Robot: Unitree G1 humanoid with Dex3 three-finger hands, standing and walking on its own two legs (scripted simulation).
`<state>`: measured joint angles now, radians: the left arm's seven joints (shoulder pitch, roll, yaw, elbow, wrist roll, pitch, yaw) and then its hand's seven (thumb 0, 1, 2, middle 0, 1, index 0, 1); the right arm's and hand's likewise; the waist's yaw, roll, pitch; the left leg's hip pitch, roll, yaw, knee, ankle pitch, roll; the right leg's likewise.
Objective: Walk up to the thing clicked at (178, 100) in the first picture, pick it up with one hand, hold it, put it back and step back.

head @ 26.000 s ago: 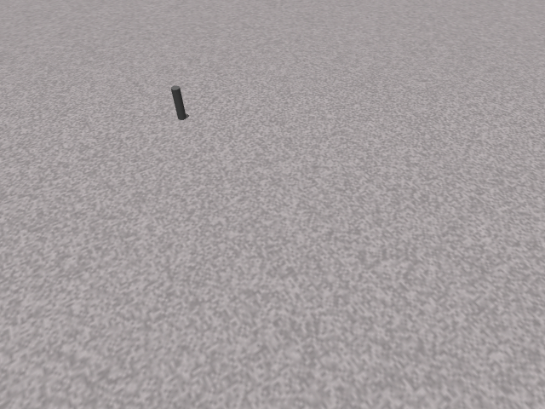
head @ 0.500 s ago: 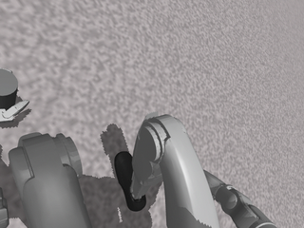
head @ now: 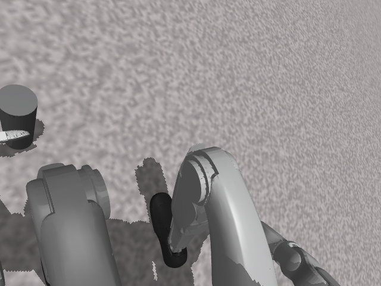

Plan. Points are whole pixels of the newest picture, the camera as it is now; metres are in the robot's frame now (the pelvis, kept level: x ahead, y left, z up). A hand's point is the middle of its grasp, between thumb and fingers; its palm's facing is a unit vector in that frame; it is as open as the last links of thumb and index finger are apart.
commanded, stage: withdraw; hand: left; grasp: from the side
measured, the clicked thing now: (18, 122) +0.43 +0.23 -0.19
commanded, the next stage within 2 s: rise in 0.02 s
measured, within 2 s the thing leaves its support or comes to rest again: rests again in 1.60 s
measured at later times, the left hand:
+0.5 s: hand out of the picture +0.37 +0.38 +0.01, palm faces +0.26 -0.86 -0.43, open 17.2 cm
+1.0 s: hand out of the picture +0.27 +0.27 +0.20, palm faces +0.27 -0.88 -0.39, open 17.2 cm
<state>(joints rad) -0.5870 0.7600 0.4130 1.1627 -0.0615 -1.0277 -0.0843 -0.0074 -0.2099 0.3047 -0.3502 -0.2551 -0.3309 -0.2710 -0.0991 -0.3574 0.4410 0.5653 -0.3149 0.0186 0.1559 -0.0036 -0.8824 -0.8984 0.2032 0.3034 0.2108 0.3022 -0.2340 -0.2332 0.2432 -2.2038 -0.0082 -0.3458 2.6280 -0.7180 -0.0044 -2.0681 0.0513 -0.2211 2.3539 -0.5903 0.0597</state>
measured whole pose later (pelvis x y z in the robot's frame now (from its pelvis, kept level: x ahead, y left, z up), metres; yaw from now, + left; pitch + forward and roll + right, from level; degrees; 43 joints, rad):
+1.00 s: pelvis +0.06 -0.02 +0.30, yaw +13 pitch +25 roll -2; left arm 0.03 0.34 0.13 0.40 0.02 0.08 0.11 -0.01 -0.49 0.09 -0.07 -0.07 -0.07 -0.07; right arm 0.14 -0.25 0.00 0.50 0.05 0.05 -0.10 0.00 -0.90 -0.90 0.20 0.30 0.21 0.30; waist -0.06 0.01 -0.18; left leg -1.35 0.04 -0.06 1.54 -0.62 -0.03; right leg -1.34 -0.01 -0.04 1.49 -0.59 0.00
